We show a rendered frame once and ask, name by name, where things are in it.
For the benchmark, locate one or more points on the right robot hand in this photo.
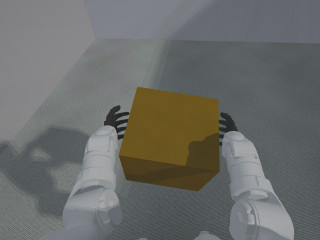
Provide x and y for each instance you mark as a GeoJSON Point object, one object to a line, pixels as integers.
{"type": "Point", "coordinates": [229, 123]}

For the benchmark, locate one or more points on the robot right upper arm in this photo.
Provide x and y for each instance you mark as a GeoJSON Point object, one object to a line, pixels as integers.
{"type": "Point", "coordinates": [258, 220]}

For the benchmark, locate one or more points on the right robot forearm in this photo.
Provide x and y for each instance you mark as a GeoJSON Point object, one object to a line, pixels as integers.
{"type": "Point", "coordinates": [246, 174]}

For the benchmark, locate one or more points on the left robot hand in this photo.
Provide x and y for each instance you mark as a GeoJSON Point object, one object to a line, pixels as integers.
{"type": "Point", "coordinates": [111, 120]}

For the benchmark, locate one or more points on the robot left upper arm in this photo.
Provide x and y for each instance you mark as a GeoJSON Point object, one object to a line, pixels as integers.
{"type": "Point", "coordinates": [91, 215]}

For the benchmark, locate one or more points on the left robot forearm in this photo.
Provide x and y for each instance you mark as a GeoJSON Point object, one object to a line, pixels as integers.
{"type": "Point", "coordinates": [98, 162]}

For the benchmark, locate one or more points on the right robot shin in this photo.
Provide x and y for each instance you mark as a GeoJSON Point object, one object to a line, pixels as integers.
{"type": "Point", "coordinates": [204, 232]}

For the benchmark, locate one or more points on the carton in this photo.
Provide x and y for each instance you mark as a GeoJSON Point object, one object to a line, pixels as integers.
{"type": "Point", "coordinates": [171, 139]}

